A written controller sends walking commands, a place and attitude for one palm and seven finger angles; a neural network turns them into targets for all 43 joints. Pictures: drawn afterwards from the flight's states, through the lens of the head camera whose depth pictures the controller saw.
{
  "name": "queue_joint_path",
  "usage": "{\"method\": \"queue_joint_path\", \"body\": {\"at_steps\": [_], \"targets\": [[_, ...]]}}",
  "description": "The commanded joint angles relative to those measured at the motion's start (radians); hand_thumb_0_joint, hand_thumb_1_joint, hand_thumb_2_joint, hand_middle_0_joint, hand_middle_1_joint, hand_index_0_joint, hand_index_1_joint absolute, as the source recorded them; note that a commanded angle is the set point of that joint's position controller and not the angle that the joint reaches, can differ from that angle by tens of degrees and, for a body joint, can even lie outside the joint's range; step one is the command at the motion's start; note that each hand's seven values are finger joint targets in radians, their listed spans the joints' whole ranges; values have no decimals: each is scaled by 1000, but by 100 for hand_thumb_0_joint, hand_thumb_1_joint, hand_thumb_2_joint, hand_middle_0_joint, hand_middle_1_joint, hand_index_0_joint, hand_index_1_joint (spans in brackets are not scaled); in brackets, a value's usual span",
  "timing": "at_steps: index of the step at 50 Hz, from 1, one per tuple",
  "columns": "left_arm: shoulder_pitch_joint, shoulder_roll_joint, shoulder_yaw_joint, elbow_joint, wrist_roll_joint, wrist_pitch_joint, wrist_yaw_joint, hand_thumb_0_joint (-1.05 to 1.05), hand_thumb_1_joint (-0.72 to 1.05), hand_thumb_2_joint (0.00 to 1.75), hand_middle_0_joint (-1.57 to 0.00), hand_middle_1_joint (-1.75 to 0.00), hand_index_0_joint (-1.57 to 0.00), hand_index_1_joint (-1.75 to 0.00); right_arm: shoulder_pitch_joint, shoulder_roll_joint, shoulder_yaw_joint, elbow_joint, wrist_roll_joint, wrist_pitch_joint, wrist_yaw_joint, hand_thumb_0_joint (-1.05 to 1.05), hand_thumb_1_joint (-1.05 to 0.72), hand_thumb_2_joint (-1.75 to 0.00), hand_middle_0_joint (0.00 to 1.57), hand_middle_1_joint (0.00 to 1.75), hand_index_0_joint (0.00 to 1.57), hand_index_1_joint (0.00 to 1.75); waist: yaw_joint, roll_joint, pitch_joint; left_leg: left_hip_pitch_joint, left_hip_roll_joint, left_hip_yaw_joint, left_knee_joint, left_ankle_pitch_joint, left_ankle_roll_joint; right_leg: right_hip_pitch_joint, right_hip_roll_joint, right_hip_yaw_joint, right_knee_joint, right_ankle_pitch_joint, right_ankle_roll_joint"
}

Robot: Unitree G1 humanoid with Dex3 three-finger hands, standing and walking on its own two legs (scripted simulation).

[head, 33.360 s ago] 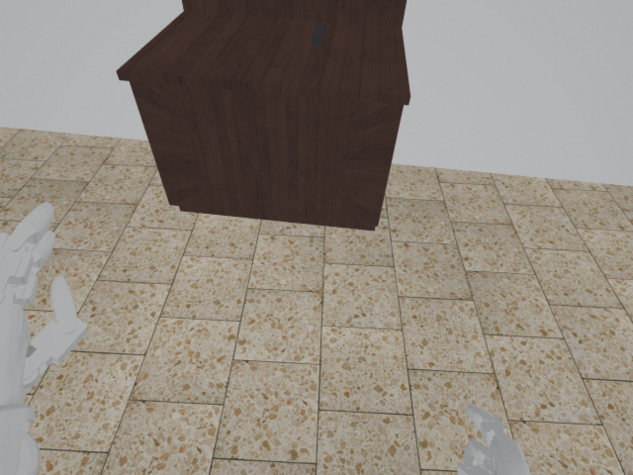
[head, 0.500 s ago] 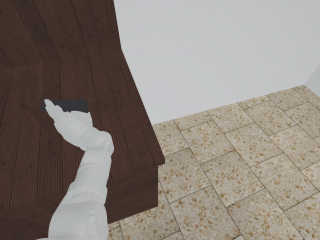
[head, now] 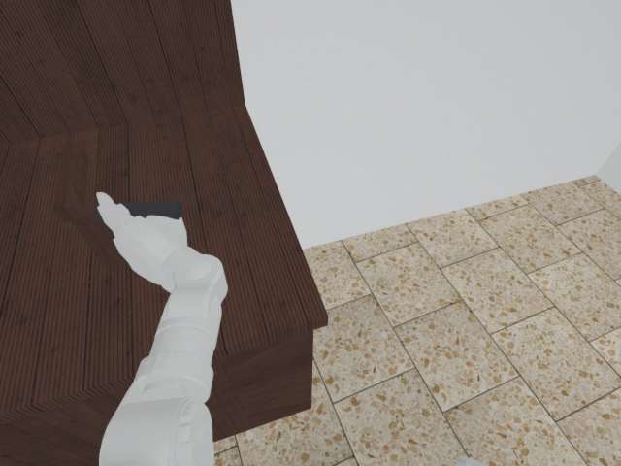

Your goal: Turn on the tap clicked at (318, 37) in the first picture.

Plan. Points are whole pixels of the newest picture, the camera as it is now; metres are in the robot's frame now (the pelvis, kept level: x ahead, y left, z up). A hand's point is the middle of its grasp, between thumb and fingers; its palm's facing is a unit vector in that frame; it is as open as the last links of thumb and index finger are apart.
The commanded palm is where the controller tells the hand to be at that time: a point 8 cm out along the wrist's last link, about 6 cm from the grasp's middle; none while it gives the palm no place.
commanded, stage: lift the hand up off the lever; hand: left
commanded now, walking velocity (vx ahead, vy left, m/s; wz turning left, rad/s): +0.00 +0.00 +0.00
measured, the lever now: (171, 213) +0.45 +0.22 +0.07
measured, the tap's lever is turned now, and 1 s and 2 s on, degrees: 70 70 70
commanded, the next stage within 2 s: draw the hand back beside the body in 1.80 s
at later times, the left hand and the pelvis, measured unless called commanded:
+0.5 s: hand (172, 221) +0.40 +0.19 +0.11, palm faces +0.82 -0.56 -0.12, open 7.8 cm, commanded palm +0.35 +0.20 +0.11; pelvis +0.00 -0.01 +0.01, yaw +1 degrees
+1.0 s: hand (164, 218) +0.39 +0.20 +0.12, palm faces +0.82 -0.56 -0.11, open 7.8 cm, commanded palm +0.34 +0.21 +0.13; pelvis +0.00 -0.01 +0.01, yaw +0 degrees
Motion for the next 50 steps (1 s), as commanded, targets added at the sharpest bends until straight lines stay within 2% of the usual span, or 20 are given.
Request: {"method": "queue_joint_path", "body": {"at_steps": [1, 2, 5, 10, 12, 15, 17, 18, 22, 25, 32, 33, 35, 37, 41, 42, 46, 47, 48, 50], "targets": [[-388, 88, -77, -271, 41, -40, -1, 0, 90, 90, -15, -15, -15, -15, -41, -118, -37, -120, -2, -34, -8, 0, -90, -90, 20, 30, 20, 30, 7, -23, -326, 181, 1, 39, -47, 405, 9, 183, -29, 16, -91, 421, 21], [-366, 130, -39, -259, 42, -31, 0, 0, 90, 90, -15, -15, -15, -15, -42, -125, -40, -113, 0, -31, -13, 0, -90, -90, 20, 30, 20, 30, 11, -36, -310, 178, 4, 32, -54, 400, 5, 187, -27, 14, -98, 406, 18], [-394, 65, -102, -288, 33, -15, -7, 0, 90, 90, -15, -15, -15, -15, -57, -118, -36, -119, 5, -31, -12, 0, -90, -90, 20, 30, 20, 30, 2, -39, -285, 191, 3, 34, -65, 395, 6, 182, -30, 11, -108, 396, 19], [-404, 69, -105, -303, 27, 8, -3, 0, 90, 90, -15, -15, -15, -15, -84, -115, -31, -115, 9, -33, -20, 0, -90, -90, 20, 30, 20, 30, 6, -43, -265, 191, 0, 33, -80, 359, 7, 189, -32, 15, -128, 361, 20], [-395, 120, -56, -280, 25, 19, 2, 0, 90, 90, -15, -15, -15, -15, -92, -120, -32, -106, 11, -29, -28, 0, -90, -90, 20, 30, 20, 30, 10, -63, -251, 178, -2, 33, -89, 330, 10, 198, -33, 21, -143, 339, 23], [-412, 79, -97, -299, 29, 29, 2, 0, 90, 90, -15, -15, -15, -15, -102, -110, -26, -114, 12, -28, -26, 0, -90, -90, 20, 30, 20, 30, 11, -45, -266, 190, -6, 42, -92, 344, 12, 213, -40, 23, -142, 373, 24], [-381, 123, -53, -290, 31, 36, 4, 0, 90, 90, -15, -15, -15, -15, -100, -115, -28, -111, 10, -25, -30, 0, -90, -90, 20, 30, 20, 30, 26, -48, -277, 189, -5, 39, -98, 350, 10, 228, -37, 24, -144, 378, 24], [-395, 106, -72, -307, 29, 36, 2, 0, 90, 90, -15, -15, -15, -15, -101, -112, -24, -118, 13, -22, -29, 0, -90, -90, 20, 30, 20, 30, 21, -37, -282, 195, -7, 42, -102, 357, 11, 237, -42, 25, -142, 393, 24], [-344, 115, -63, -313, 22, 51, -7, 0, 90, 90, -15, -15, -15, -15, -108, -116, -29, -120, 17, -19, -33, 0, -90, -90, 20, 30, 20, 30, 28, -64, -277, 198, -6, 44, -107, 365, 13, 263, -45, 30, -157, 430, 30], [-375, 93, -88, -309, 12, 61, -14, 0, 90, 90, -15, -15, -15, -15, -118, -115, -24, -122, 24, -20, -37, 0, -90, -90, 20, 30, 20, 30, 12, -97, -239, 194, -6, 45, -119, 332, 20, 255, -51, 34, -178, 406, 37], [-351, 103, -98, -382, 17, 68, -16, 0, 90, 90, -15, -15, -15, -15, -133, -113, -31, -118, 24, -27, -40, 0, -90, -90, 20, 30, 20, 30, 37, -31, -259, 236, -4, 43, -132, 363, 11, 274, -41, 31, -179, 398, 23], [-369, 75, -126, -391, 14, 71, -18, 0, 90, 90, -15, -15, -15, -15, -140, -110, -25, -122, 27, -27, -39, 0, -90, -90, 20, 30, 20, 30, 28, -23, -251, 244, -5, 43, -136, 363, 12, 266, -45, 28, -177, 395, 23], [-381, 63, -136, -389, 9, 79, -17, 0, 90, 90, -15, -15, -15, -15, -146, -111, -25, -120, 28, -28, -40, 0, -90, -90, 20, 30, 20, 30, 24, -59, -241, 239, -5, 44, -140, 349, 15, 269, -48, 29, -187, 388, 27], [-330, 127, -70, -365, 0, 95, -17, 0, 90, 90, -15, -15, -15, -15, -153, -119, -28, -118, 34, -22, -48, 0, -90, -90, 20, 30, 20, 30, 44, -71, -232, 227, -6, 43, -152, 341, 14, 291, -47, 34, -201, 379, 25], [-361, 91, -98, -382, -5, 107, -13, 0, 90, 90, -15, -15, -15, -15, -163, -110, -21, -124, 34, -24, -49, 0, -90, -90, 20, 30, 20, 30, 39, -96, -235, 235, -7, 47, -158, 342, 18, 303, -55, 37, -207, 405, 33], [-346, 133, -64, -384, -1, 109, -12, 0, 90, 90, -15, -15, -15, -15, -164, -116, -24, -118, 33, -22, -52, 0, -90, -90, 20, 30, 20, 30, 51, -83, -236, 239, -6, 47, -164, 346, 17, 308, -50, 39, -212, 400, 31], [-372, 103, -100, -407, 5, 114, -14, 0, 90, 90, -15, -15, -15, -15, -175, -107, -19, -123, 35, -23, -49, 0, -90, -90, 20, 30, 20, 30, 41, -71, -229, 243, -6, 55, -168, 338, 19, 307, -57, 41, -217, 397, 34], [-377, 140, -73, -406, 9, 116, -14, 0, 90, 90, -15, -15, -15, -15, -173, -112, -22, -113, 36, -23, -52, 0, -90, -90, 20, 30, 20, 30, 43, -61, -222, 253, -2, 50, -172, 335, 17, 301, -51, 41, -225, 368, 29], [-374, 97, -109, -414, 9, 118, -18, 0, 90, 90, -15, -15, -15, -15, -176, -107, -20, -120, 34, -26, -50, 0, -90, -90, 20, 30, 20, 30, 39, -52, -221, 261, -3, 53, -174, 334, 19, 293, -49, 38, -223, 359, 29], [-399, 95, -118, -403, 7, 122, -21, 0, 90, 90, -15, -15, -15, -15, -175, -109, -19, -114, 37, -30, -51, 0, -90, -90, 20, 30, 20, 30, 31, -58, -212, 268, -1, 49, -175, 328, 18, 282, -49, 36, -228, 341, 27]]}}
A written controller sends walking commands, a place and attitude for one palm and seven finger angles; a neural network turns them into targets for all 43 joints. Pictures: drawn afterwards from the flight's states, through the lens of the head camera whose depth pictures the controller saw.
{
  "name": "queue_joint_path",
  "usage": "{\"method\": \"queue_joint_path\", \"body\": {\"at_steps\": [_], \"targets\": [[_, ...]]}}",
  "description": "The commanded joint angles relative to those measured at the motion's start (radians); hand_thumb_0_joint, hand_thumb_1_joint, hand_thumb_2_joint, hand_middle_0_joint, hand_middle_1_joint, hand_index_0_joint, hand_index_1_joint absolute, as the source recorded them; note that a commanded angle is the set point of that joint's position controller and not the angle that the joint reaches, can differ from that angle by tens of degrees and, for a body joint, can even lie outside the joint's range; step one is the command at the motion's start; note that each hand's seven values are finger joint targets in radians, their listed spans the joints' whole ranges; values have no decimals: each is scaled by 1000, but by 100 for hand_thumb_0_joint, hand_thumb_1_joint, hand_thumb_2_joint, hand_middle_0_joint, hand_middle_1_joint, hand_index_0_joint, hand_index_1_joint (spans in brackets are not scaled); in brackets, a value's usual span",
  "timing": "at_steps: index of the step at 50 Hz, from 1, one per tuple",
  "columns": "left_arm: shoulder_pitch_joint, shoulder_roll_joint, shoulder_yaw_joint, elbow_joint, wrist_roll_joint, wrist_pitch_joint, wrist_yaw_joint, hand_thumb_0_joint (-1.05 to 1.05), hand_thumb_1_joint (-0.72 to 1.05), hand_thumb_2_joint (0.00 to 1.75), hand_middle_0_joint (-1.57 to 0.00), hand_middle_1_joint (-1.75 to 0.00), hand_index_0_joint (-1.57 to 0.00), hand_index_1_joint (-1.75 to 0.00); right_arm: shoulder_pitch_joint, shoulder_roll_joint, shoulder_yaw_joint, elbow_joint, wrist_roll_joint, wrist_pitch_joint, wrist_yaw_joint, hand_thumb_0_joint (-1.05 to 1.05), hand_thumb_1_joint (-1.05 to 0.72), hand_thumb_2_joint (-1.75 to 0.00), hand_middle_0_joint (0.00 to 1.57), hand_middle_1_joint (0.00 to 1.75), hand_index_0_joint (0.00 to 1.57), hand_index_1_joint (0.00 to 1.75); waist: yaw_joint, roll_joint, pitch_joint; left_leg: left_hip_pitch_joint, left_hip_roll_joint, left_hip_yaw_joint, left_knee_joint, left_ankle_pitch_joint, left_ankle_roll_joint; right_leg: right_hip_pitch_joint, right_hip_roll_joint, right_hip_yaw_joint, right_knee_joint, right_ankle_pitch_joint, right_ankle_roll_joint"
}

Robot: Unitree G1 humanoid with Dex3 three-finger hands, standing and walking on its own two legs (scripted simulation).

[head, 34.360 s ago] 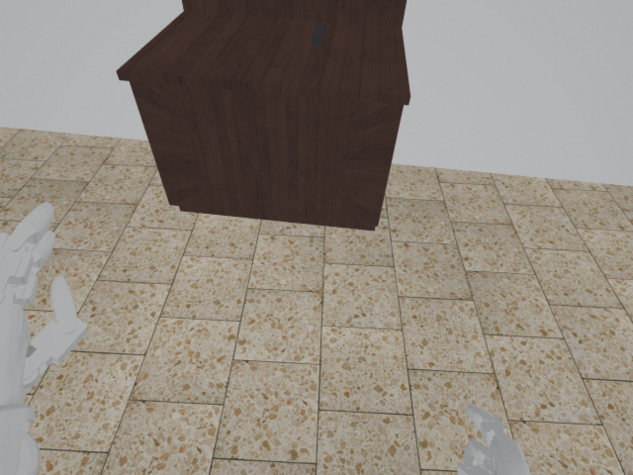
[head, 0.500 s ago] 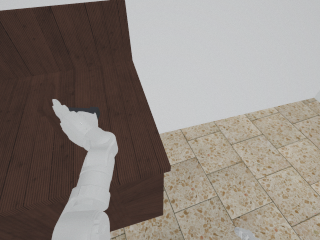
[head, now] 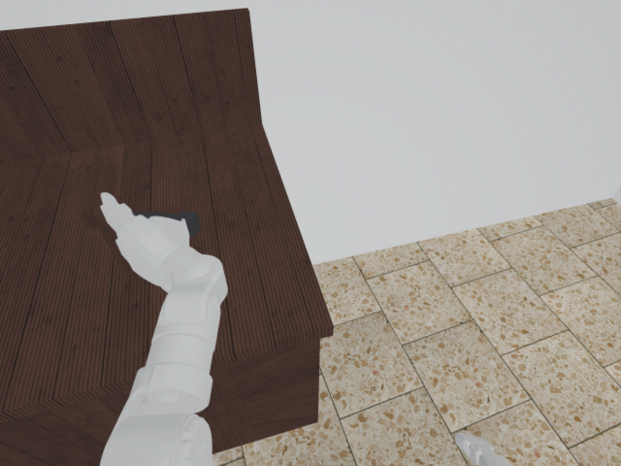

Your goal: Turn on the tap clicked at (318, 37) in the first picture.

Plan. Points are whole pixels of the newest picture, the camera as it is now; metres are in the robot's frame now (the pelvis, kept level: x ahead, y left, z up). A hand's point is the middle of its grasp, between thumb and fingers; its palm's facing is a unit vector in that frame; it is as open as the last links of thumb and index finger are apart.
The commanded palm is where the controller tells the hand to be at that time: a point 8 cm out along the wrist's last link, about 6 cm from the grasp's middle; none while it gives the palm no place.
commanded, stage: lift the hand up off the lever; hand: left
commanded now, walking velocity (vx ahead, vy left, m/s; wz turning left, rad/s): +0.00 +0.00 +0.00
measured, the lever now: (189, 224) +0.45 +0.22 +0.05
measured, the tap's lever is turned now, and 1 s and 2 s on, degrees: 70 70 70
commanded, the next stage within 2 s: draw the hand back beside the body in 0.80 s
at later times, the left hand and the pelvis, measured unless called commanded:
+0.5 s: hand (182, 217) +0.40 +0.20 +0.12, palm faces +0.80 -0.59 -0.09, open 7.8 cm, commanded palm +0.34 +0.21 +0.13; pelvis +0.01 +0.00 +0.00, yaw +0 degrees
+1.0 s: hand (199, 214) +0.38 +0.16 +0.15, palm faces +0.65 -0.75 -0.12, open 7.8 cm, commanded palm +0.31 +0.21 +0.14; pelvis +0.00 +0.00 +0.01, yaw -1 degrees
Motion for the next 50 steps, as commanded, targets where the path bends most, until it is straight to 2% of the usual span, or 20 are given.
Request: {"method": "queue_joint_path", "body": {"at_steps": [1, 2, 5, 7, 10, 12, 14, 17, 20, 22, 29, 32, 36, 37, 41, 42, 45, 46, 47, 50], "targets": [[-448, 101, -63, -220, 38, -49, -6, 0, 90, 90, -15, -15, -15, -15, -107, -112, -30, -129, 0, -46, -13, 0, -90, -90, 20, 30, 20, 30, -6, -47, -250, 97, -4, 51, -36, 260, 25, 119, -52, 37, -105, 283, 33], [-447, 128, -44, -223, 36, -46, -9, 0, 90, 90, -15, -15, -15, -15, -107, -118, -32, -121, 2, -44, -16, 0, -90, -90, 20, 30, 20, 30, -2, -33, -246, 105, -3, 46, -44, 255, 21, 119, -47, 37, -112, 258, 29], [-453, 77, -87, -246, 25, -41, -15, 0, 90, 90, -15, -15, -15, -15, -112, -112, -30, -129, 2, -51, -15, 0, -90, -90, 20, 30, 20, 30, -5, -36, -266, 126, -4, 48, -42, 284, 21, 129, -49, 34, -105, 299, 30], [-407, 116, -48, -236, 19, -29, -16, 0, 90, 90, -15, -15, -15, -15, -109, -121, -35, -126, 2, -47, -18, 0, -90, -90, 20, 30, 20, 30, 10, -42, -274, 130, -3, 46, -48, 311, 16, 150, -46, 32, -104, 326, 28], [-405, 52, -104, -274, 13, -14, -18, 0, 90, 90, -15, -15, -15, -15, -115, -111, -31, -136, 4, -46, -11, 0, -90, -90, 20, 30, 20, 30, 9, -51, -284, 151, 1, 46, -49, 364, 8, 158, -47, 20, -90, 369, 25], [-390, 113, -50, -265, 13, -1, -15, 0, 90, 90, -15, -15, -15, -15, -115, -121, -35, -128, 5, -41, -16, 0, -90, -90, 20, 30, 20, 30, 21, -65, -270, 150, 4, 44, -57, 362, 6, 166, -44, 23, -102, 361, 25], [-412, 69, -88, -305, 12, 5, -11, 0, 90, 90, -15, -15, -15, -15, -128, -111, -30, -138, 7, -43, -12, 0, -90, -90, 20, 30, 20, 30, 18, -60, -271, 158, 4, 48, -59, 373, 6, 171, -48, 21, -97, 374, 25], [-392, 122, -45, -317, 19, 19, -7, 0, 90, 90, -15, -15, -15, -15, -131, -116, -33, -132, 4, -38, -14, 0, -90, -90, 20, 30, 20, 30, 33, -67, -273, 163, 7, 48, -64, 397, 1, 190, -45, 22, -102, 392, 23], [-407, 76, -89, -362, 25, 28, -4, 0, 90, 90, -15, -15, -15, -15, -140, -106, -29, -142, 3, -42, -8, 0, -90, -90, 20, 30, 20, 30, 28, -54, -287, 181, 8, 52, -57, 426, 1, 191, -47, 18, -92, 421, 24], [-367, 127, -44, -339, 22, 42, -9, 0, 90, 90, -15, -15, -15, -15, -139, -114, -31, -135, 4, -36, -13, 0, -90, -90, 20, 30, 20, 30, 35, -61, -268, 177, 8, 51, -66, 414, 0, 199, -45, 22, -107, 408, 24], [-332, 33, -139, -426, 1, 71, -34, 0, 90, 90, -15, -15, -15, -15, -168, -103, -25, -152, 15, -43, -10, 0, -90, -90, 20, 30, 20, 30, 29, -41, -259, 214, 7, 53, -74, 439, 0, 216, -52, 20, -114, 440, 24], [-280, 77, -94, -381, -15, 92, -43, 0, 90, 90, -15, -15, -15, -15, -178, -112, -25, -142, 22, -38, -19, 0, -90, -90, 20, 30, 20, 30, 36, -90, -216, 192, 2, 51, -94, 388, 8, 223, -53, 27, -144, 405, 30], [-360, 48, -123, -376, -13, 94, -39, 0, 90, 90, -15, -15, -15, -15, -206, -102, -14, -134, 27, -47, -25, 0, -90, -90, 20, 30, 20, 30, 25, -105, -182, 184, -2, 50, -106, 327, 15, 198, -61, 33, -169, 336, 36], [-382, 95, -90, -376, -8, 92, -37, 0, 90, 90, -15, -15, -15, -15, -204, -108, -15, -124, 27, -46, -28, 0, -90, -90, 20, 30, 20, 30, 30, -85, -177, 190, -2, 50, -110, 313, 14, 194, -57, 41, -182, 306, 34], [-439, 55, -137, -428, 21, 67, -22, 0, 90, 90, -15, -15, -15, -15, -207, -92, -16, -127, 15, -59, -20, 0, -90, -90, 20, 30, 20, 30, 31, -13, -245, 211, -1, 50, -94, 344, 5, 189, -56, 35, -148, 326, 26], [-423, 94, -105, -406, 25, 68, -19, 0, 90, 90, -15, -15, -15, -15, -196, -98, -20, -114, 15, -56, -22, 0, -90, -90, 20, 30, 20, 30, 33, -20, -239, 214, 3, 46, -97, 340, 0, 186, -50, 34, -153, 305, 24], [-421, 46, -137, -370, 24, 69, -16, 0, 90, 90, -15, -15, -15, -15, -201, -95, -17, -122, 16, -58, -17, 0, -90, -90, 20, 30, 20, 30, 28, -41, -235, 196, 0, 45, -97, 319, 5, 180, -54, 30, -147, 292, 26], [-334, 31, -306, -444, 70, 60, -173, 0, 90, 90, -15, -15, -15, -15, -147, -120, -20, -136, 16, -26, -36, 0, -90, -90, 20, 30, 20, 30, -28, -94, -229, 228, -4, 55, -105, 344, 29, 200, -53, 59, -113, 403, 25], [-273, 141, -188, -461, 41, 54, -244, 0, 90, 90, -15, -16, -15, -16, -136, -127, -28, -166, 30, -12, -55, 0, -90, -90, 20, 30, 20, 30, 2, -85, -266, 236, -6, 61, -116, 356, 39, 247, -51, 65, -126, 439, 21], [-148, 199, -162, -518, -17, 32, -394, 0, 90, 90, -16, -16, -16, -16, -137, -114, -8, -210, 52, 11, -87, 0, -90, -90, 20, 30, 20, 30, 26, -91, -256, 245, -8, 66, -136, 384, 49, 319, -54, 82, -129, 550, 33]]}}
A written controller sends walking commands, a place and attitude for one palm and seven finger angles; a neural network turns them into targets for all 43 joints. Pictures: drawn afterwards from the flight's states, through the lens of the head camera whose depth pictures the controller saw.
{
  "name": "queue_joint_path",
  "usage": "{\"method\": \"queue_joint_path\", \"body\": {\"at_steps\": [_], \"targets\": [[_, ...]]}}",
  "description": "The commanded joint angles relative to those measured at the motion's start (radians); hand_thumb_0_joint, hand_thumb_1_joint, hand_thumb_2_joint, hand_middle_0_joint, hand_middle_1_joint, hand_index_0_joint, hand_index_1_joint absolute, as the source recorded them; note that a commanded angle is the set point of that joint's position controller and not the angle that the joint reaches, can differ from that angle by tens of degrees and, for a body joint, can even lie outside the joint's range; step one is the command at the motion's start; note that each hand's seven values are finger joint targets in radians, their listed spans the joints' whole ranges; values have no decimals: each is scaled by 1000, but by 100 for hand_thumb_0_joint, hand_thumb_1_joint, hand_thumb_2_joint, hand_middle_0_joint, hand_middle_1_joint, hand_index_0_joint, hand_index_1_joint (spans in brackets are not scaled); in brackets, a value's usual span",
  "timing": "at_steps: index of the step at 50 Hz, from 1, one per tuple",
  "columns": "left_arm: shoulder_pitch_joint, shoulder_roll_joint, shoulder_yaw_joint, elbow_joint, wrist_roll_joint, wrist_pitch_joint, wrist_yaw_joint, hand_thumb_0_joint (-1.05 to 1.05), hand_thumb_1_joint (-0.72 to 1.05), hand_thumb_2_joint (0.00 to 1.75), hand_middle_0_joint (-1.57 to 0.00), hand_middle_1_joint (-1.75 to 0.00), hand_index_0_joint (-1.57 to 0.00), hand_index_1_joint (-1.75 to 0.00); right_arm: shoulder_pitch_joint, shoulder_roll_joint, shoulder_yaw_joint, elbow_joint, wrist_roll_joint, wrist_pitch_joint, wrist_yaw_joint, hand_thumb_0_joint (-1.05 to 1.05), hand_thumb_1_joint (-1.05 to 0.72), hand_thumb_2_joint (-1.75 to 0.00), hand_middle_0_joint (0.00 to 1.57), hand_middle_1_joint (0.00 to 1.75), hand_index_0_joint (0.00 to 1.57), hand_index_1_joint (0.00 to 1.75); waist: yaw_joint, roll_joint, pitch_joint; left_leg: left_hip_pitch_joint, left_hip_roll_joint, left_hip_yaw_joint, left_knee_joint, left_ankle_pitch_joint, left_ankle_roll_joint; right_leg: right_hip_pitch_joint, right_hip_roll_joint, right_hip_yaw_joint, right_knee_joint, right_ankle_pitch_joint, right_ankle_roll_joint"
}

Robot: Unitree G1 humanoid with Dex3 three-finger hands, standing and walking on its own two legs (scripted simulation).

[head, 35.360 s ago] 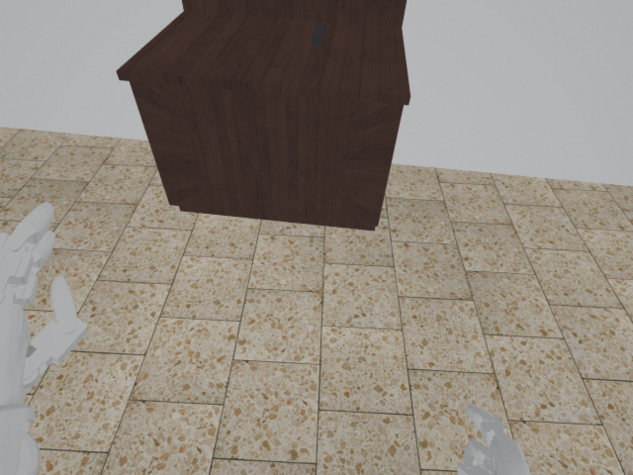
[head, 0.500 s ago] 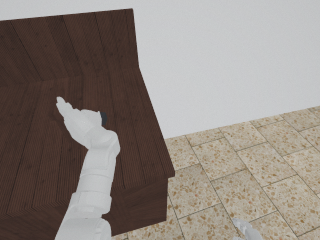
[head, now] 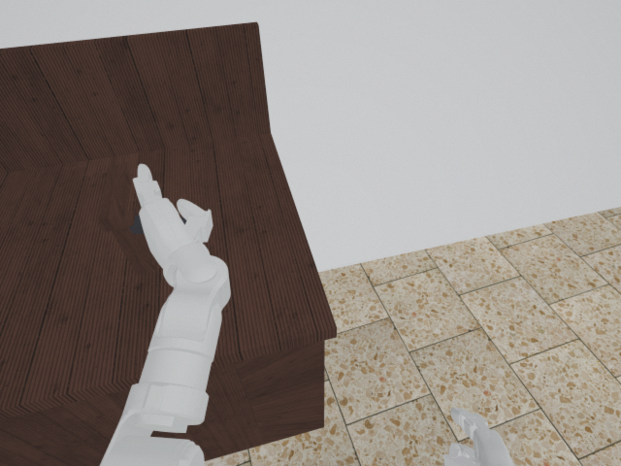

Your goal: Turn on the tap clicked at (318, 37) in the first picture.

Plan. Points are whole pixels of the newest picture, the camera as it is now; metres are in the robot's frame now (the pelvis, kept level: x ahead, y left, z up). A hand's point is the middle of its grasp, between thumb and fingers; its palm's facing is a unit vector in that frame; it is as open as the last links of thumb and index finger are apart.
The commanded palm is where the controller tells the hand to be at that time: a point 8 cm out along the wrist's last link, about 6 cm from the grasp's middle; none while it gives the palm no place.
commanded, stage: draw the hand back beside the body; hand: left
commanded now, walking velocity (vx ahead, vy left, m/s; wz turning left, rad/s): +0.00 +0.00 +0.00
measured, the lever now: (198, 227) +0.46 +0.23 +0.05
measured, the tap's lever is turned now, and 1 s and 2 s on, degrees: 70 70 70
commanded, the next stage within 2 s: step back with the hand held close in 1.38 s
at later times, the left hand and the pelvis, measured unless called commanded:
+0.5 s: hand (156, 273) +0.29 +0.20 +0.14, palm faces +0.26 -0.93 -0.25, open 7.7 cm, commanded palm +0.25 +0.25 +0.15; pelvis -0.01 +0.02 +0.01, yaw -2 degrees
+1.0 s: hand (94, 301) +0.24 +0.25 +0.15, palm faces +0.33 -0.89 -0.32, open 7.5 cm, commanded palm +0.20 +0.30 +0.17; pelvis +0.02 +0.03 +0.01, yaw -2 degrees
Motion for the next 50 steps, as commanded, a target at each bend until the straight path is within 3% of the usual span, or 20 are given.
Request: {"method": "queue_joint_path", "body": {"at_steps": [1, 2, 3, 5, 6, 7, 13, 17, 19, 21, 24, 27, 32, 33, 35, 39, 43, 46, 47, 50], "targets": [[-178, 201, 8, -289, -47, -89, -250, 0, 90, 90, -16, -17, -16, -17, -78, -122, -21, -198, 28, -5, -58, 0, -90, -90, 20, 30, 20, 30, 4, -126, -287, 106, -4, 52, -46, 320, 52, 226, -49, 75, -72, 528, 42], [-90, 251, 70, -272, -89, -93, -301, 0, 90, 90, -16, -17, -16, -17, -79, -126, -17, -204, 37, 6, -66, 0, -90, -90, 20, 30, 20, 30, 22, -125, -259, 96, -2, 54, -63, 296, 52, 243, -43, 81, -89, 504, 41], [-58, 242, 85, -292, -130, -92, -325, 0, 90, 90, -16, -17, -16, -17, -100, -115, -3, -229, 50, 8, -71, 0, -90, -90, 20, 30, 20, 30, 38, -129, -226, 86, -4, 58, -79, 272, 54, 249, -48, 86, -108, 491, 50], [-9, 261, 136, -363, -176, -87, -324, 0, 90, 90, -16, -18, -16, -18, -135, -107, 4, -253, 60, 0, -78, 0, -90, -90, 20, 30, 20, 30, 57, -152, -193, 84, -3, 63, -87, 248, 54, 256, -51, 96, -140, 467, 62], [187, 481, 175, -271, -126, -130, -401, 0, 90, 90, -16, -18, -16, -18, -55, -122, -14, -225, 38, -2, -50, 0, -90, -90, 20, 30, 20, 30, 16, -154, -106, 70, 17, 58, -113, 197, 57, 229, -70, 103, -143, 459, 74], [224, 512, 225, -289, -149, -159, -441, 0, 90, 90, -16, -19, -16, -19, -63, -127, -17, -243, 49, 2, -36, 0, -90, -90, 20, 30, 20, 30, 45, -79, -83, 53, 9, 63, -125, 176, 57, 231, -66, 104, -154, 395, 61], [37, 491, 96, -636, -135, -336, -518, 0, 90, 90, -17, -20, -17, -20, -79, -133, -25, -278, 49, -104, -27, 0, -90, -90, 20, 30, 20, 30, -18, 114, -86, 212, 9, 67, -138, 139, 59, 139, -41, 106, -225, 219, 35], [79, 398, -5, -576, -134, -375, -531, 0, 90, 90, -17, -22, -17, -22, -69, -144, -28, -254, 47, -154, -36, 0, -90, -90, 20, 30, 20, 30, -37, 24, -52, 262, 9, 54, -154, 100, 65, 93, -30, 94, -249, 150, 39], [151, 379, -16, -490, -139, -382, -538, 0, 90, 90, -17, -22, -17, -22, -63, -152, -29, -244, 49, -152, -40, 0, -90, -90, 20, 30, 20, 30, -36, -82, -7, 234, 8, 49, -169, 49, 70, 79, -29, 92, -264, 84, 47], [212, 396, 12, -449, -139, -391, -545, 0, 90, 90, -18, -23, -18, -23, -64, -157, -32, -240, 49, -145, -40, 0, -90, -90, 20, 30, 20, 30, -25, -135, 0, 213, 5, 49, -180, 31, 74, 89, -34, 92, -273, 53, 49], [306, 450, 92, -491, -140, -410, -555, 0, 90, 90, -18, -24, -18, -24, -68, -152, -30, -251, 46, -129, -33, 0, -90, -90, 20, 30, 20, 30, 3, -84, -54, 209, 6, 46, -193, 72, 69, 152, -35, 85, -252, 109, 41], [395, 534, 199, -588, -140, -425, -560, 0, 90, 90, -18, -25, -18, -25, -63, -145, -29, -261, 41, -120, -26, 0, -90, -90, 20, 30, 20, 30, 28, 36, -90, 207, 10, 41, -183, 163, 54, 216, -35, 84, -225, 225, 27], [490, 527, 222, -725, -144, -419, -570, 0, 90, 90, -19, -26, -19, -26, -52, -133, -24, -286, 35, -123, -18, 0, -90, -90, 20, 30, 20, 30, 25, 82, -59, 202, 23, 36, -162, 252, 43, 214, -33, 75, -205, 313, 19], [511, 491, 193, -732, -145, -416, -574, 0, 90, 90, -19, -26, -19, -26, -47, -129, -21, -292, 34, -126, -17, 0, -90, -90, 20, 30, 20, 30, 18, 83, -48, 200, 27, 38, -160, 261, 42, 202, -34, 71, -201, 318, 20], [550, 464, 174, -725, -150, -405, -579, 0, 90, 90, -19, -27, -19, -27, -45, -135, -25, -296, 34, -130, -15, 0, -90, -90, 20, 30, 20, 30, 14, 11, -22, 198, 37, 35, -155, 279, 44, 181, -30, 66, -197, 327, 23], [589, 434, 146, -760, -145, -399, -584, 0, 90, 90, -19, -28, -19, -28, -34, -146, -33, -293, 34, -134, -17, 0, -90, -90, 20, 30, 20, 30, 7, -12, -36, 222, 42, 32, -143, 317, 46, 164, -30, 66, -187, 336, 27], [613, 453, 161, -826, -137, -400, -575, 0, 90, 90, -20, -29, -20, -29, -28, -152, -36, -286, 31, -143, -18, 0, -90, -90, 20, 30, 20, 30, 10, 8, -55, 237, 43, 17, -135, 362, 39, 169, -31, 64, -178, 342, 27], [663, 504, 221, -877, -133, -405, -564, 0, 90, 90, -20, -30, -20, -30, -24, -151, -39, -283, 26, -152, -19, 0, -90, -90, 20, 30, 20, 30, 22, 14, -96, 242, 42, 15, -118, 413, 38, 197, -33, 62, -167, 380, 26], [677, 526, 245, -894, -132, -402, -561, 0, 90, 90, -20, -30, -20, -30, -22, -152, -36, -282, 26, -150, -20, 0, -90, -90, 20, 30, 20, 30, 26, 55, -90, 239, 40, 9, -120, 428, 31, 201, -33, 63, -167, 376, 23], [750, 513, 257, -898, -137, -398, -560, 0, 90, 90, -20, -30, -20, -30, -19, -142, -33, -284, 26, -152, -17, 0, -90, -90, 20, 30, 20, 30, 28, 64, -64, 221, 43, 11, -115, 429, 27, 195, -34, 55, -167, 371, 23]]}}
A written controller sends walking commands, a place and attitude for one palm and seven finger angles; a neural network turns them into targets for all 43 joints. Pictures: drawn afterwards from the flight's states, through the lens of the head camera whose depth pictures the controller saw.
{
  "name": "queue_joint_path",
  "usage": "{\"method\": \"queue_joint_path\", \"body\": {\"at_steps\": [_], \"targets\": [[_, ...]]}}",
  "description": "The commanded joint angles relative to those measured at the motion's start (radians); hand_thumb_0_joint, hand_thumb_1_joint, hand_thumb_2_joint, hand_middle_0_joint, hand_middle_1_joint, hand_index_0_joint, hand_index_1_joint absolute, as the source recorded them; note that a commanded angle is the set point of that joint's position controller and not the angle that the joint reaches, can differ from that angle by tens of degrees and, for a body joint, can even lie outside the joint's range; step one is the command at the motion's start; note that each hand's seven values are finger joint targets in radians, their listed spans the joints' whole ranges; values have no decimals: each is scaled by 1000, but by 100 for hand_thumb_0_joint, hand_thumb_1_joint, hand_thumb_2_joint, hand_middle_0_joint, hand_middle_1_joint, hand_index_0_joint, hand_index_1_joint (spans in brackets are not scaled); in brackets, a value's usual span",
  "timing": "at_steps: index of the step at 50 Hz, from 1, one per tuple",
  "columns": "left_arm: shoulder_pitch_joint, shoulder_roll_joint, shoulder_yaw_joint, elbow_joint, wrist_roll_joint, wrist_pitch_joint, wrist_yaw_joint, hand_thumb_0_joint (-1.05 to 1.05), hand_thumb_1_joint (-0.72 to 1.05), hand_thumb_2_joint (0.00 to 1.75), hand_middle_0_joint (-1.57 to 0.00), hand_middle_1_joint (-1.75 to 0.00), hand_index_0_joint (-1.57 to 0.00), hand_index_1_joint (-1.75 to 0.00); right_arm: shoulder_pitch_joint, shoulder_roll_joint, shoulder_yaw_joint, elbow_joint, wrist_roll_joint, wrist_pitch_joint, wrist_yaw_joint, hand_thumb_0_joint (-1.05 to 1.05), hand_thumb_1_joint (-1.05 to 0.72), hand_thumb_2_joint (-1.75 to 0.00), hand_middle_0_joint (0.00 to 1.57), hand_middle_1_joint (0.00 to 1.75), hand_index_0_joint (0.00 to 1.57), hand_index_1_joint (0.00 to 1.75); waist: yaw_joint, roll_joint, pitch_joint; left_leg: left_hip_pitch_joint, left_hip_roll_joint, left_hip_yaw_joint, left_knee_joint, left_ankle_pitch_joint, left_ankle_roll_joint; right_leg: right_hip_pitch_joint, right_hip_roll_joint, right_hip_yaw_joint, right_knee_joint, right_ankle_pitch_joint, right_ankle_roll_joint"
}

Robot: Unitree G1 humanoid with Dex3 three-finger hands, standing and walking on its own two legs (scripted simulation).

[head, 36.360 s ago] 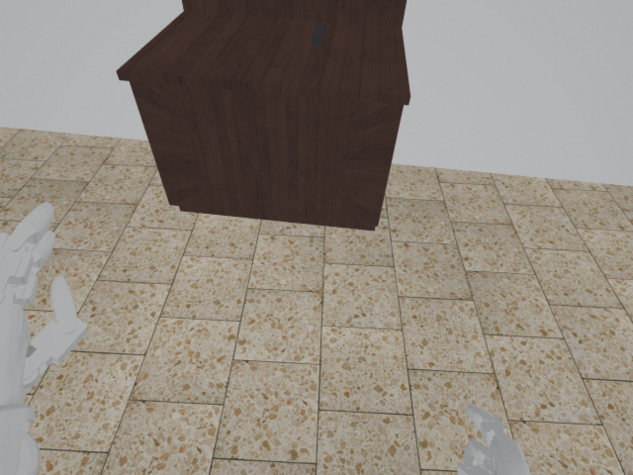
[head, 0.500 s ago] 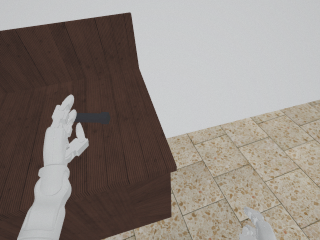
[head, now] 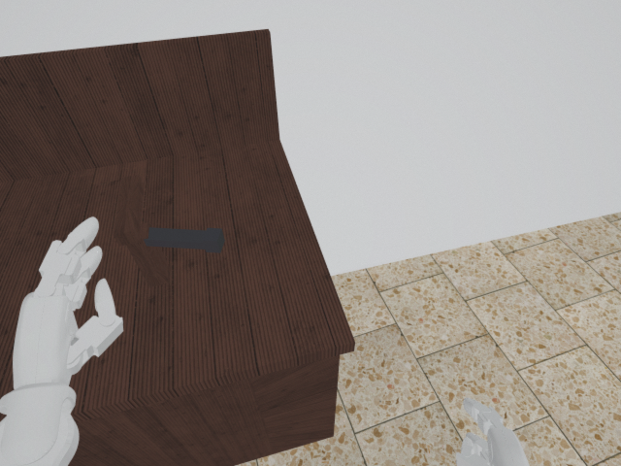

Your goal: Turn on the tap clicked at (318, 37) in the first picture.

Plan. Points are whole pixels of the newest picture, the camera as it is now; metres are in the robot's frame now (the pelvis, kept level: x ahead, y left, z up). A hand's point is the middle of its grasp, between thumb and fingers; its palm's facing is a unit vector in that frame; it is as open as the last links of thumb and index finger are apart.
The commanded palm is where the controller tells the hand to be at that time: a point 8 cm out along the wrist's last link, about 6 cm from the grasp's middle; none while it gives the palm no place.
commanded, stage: draw the hand back beside the body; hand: left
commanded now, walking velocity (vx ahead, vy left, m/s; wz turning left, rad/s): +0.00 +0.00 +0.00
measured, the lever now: (213, 240) +0.43 +0.21 +0.04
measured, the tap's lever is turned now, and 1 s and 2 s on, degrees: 70 70 70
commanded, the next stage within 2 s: step back with the hand held close in 0.38 s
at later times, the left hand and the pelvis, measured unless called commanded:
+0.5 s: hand (102, 338) +0.19 +0.23 +0.15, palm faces +0.40 -0.84 -0.37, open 7.4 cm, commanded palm +0.15 +0.27 +0.17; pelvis -0.01 -0.01 +0.00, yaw +1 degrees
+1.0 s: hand (56, 385) +0.14 +0.24 +0.16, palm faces +0.33 -0.81 -0.48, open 7.4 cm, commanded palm +0.09 +0.28 +0.17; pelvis -0.07 +0.00 -0.01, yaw -2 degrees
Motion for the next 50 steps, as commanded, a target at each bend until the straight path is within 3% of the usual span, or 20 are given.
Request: {"method": "queue_joint_path", "body": {"at_steps": [1, 5, 8, 12, 16, 18, 20, 23, 24, 25, 26, 27, 29, 32, 35, 37, 40, 42, 47, 50], "targets": [[-59, 194, 163, -274, -5, -74, 19, 0, 90, 90, -20, -30, -20, -30, -112, -107, -37, -164, -2, -55, -10, 0, -90, -90, 20, 30, 20, 30, 0, 52, -139, 40, 56, -31, -14, 422, -13, 7, -24, 9, -21, 329, -19], [18, 189, 185, -258, -15, -71, 14, 0, 90, 90, -20, -30, -20, -30, -115, -107, -39, -169, 0, -47, -11, 0, -90, -90, 20, 30, 20, 30, 1, 12, -87, -3, 57, -31, -19, 350, -6, -13, -25, 6, -30, 301, -19], [-33, 149, 138, -241, -11, -68, 9, 0, 90, 90, -20, -30, -20, -30, -123, -110, -39, -168, 3, -42, -16, 0, -90, -90, 20, 30, 20, 30, -16, 7, -47, -9, 57, -26, -24, 283, -2, -54, -24, 8, -40, 252, -15], [-66, 180, 156, -235, -10, -74, 17, 0, 90, 90, -20, -30, -20, -30, -132, -114, -42, -168, 2, -48, -29, 0, -90, -90, 20, 30, 20, 30, -11, -24, -67, -3, 48, -32, -31, 214, 8, -58, -24, 11, -48, 201, -13], [-55, 197, 171, -281, -4, -86, 26, 0, 90, 90, -20, -30, -20, -30, -126, -111, -41, -166, -2, -61, -30, 0, -90, -90, 20, 30, 20, 30, -2, 10, -140, 17, 41, -31, -17, 262, 9, -14, -30, 13, -31, 258, -17], [-53, 194, 166, -293, 0, -86, 27, 0, 90, 90, -20, -30, -20, -30, -127, -106, -38, -163, -1, -65, -28, 0, -90, -90, 20, 30, 20, 30, -3, 59, -124, 14, 42, -32, -18, 266, 1, -19, -29, 12, -30, 250, -19], [-28, 194, 171, -267, -4, -84, 28, 0, 90, 90, -20, -30, -20, -30, -126, -107, -36, -162, -2, -67, -28, 0, -90, -90, 20, 30, 20, 30, -1, 18, -101, -4, 41, -34, -18, 257, 4, -23, -28, 7, -32, 250, -19], [-25, 186, 169, -240, -9, -83, 23, 0, 90, 90, -20, -30, -20, -30, -131, -104, -36, -160, 0, -63, -28, 0, -90, -90, 20, 30, 20, 30, -4, 20, -61, -18, 40, -27, -21, 222, 7, -41, -31, 13, -44, 232, -17], [-23, 182, 167, -221, -11, -85, 21, 0, 90, 90, -20, -30, -20, -30, -134, -105, -38, -159, 2, -62, -28, 0, -90, -90, 20, 30, 20, 30, -4, -17, -46, -26, 42, -28, -21, 206, 9, -51, -29, 11, -49, 218, -16], [-94, 183, 151, -278, -10, -93, 18, 0, 90, 90, -20, -30, -20, -30, -141, -107, -38, -167, 3, -64, -28, 0, -90, -90, 20, 30, 20, 30, -10, -10, -72, -8, 40, -25, -19, 206, 13, -48, -32, 15, -47, 222, -14], [-238, 343, 317, -343, -15, -125, 21, 0, 90, 90, -20, -30, -20, -30, -138, -110, -30, -204, 13, -54, -36, 0, -90, -90, 20, 30, 20, 30, -15, -12, -9, -44, 63, -34, 20, 145, 29, -147, -84, 149, -96, 322, -14], [-253, 335, 301, -318, -11, -142, 13, 0, 90, 90, -20, -30, -20, -30, -138, -101, -27, -185, 9, -49, -42, 0, -90, -90, 20, 30, 20, 30, -26, 6, -1, -55, 57, -48, 34, 113, 24, -152, -118, 167, -96, 360, -22], [-46, 198, 208, -167, -1, -120, -3, 0, 90, 90, -20, -30, -20, -30, -120, -103, -34, -184, 5, -30, -42, 0, -90, -90, 20, 30, 20, 30, -33, -84, -62, -35, 72, -38, 58, 186, 24, -143, -135, 152, -63, 458, -13], [58, 159, 175, -154, 0, -108, -16, 0, 90, 90, -20, -30, -20, -30, -114, -115, -46, -219, 10, -5, -37, 0, -90, -90, 20, 30, 20, 30, -28, -46, -164, -5, 95, -24, 51, 336, 24, -103, -131, 124, -3, 540, 5], [89, 188, 196, -222, 3, -108, -9, 0, 90, 90, -20, -30, -20, -30, -117, -118, -49, -250, 14, 18, -37, 0, -90, -90, 20, 30, 20, 30, -27, -50, -214, -14, 113, -26, 47, 378, 22, -99, -124, 109, 21, 504, 10], [65, 249, 239, -287, 7, -113, 2, 0, 90, 90, -20, -30, -20, -30, -131, -122, -49, -261, 12, 25, -44, 0, -90, -90, 20, 30, 20, 30, -24, -27, -209, -39, 111, -36, 37, 371, 20, -113, -123, 111, 30, 462, 6], [72, 277, 275, -341, 7, -128, 13, 0, 90, 90, -20, -30, -20, -30, -132, -114, -49, -275, 13, 24, -52, 0, -90, -90, 20, 30, 20, 30, -19, -32, -209, -74, 116, -52, 34, 364, 23, -124, -110, 101, 49, 414, 9], [64, 310, 302, -379, 8, -134, 20, 0, 90, 90, -20, -30, -20, -30, -135, -118, -52, -275, 11, 22, -56, 0, -90, -90, 20, 30, 20, 30, -18, 23, -205, -102, 120, -67, 22, 343, 22, -129, -103, 104, 60, 373, 9], [116, 237, 257, -320, 8, -138, 22, 0, 90, 90, -20, -30, -20, -30, -115, -125, -55, -269, 13, 1, -55, 0, -90, -90, 20, 30, 20, 30, -30, 70, -166, -195, 127, -91, -20, 115, 27, -154, -84, 111, 57, 206, 9], [109, 205, 227, -273, 14, -140, 25, 0, 90, 90, -20, -30, -20, -30, -99, -127, -53, -266, 17, -9, -54, 0, -90, -90, 20, 30, 20, 30, -40, 7, -119, -278, 120, -100, -30, -118, 35, -186, -84, 130, 18, 66, 9]]}}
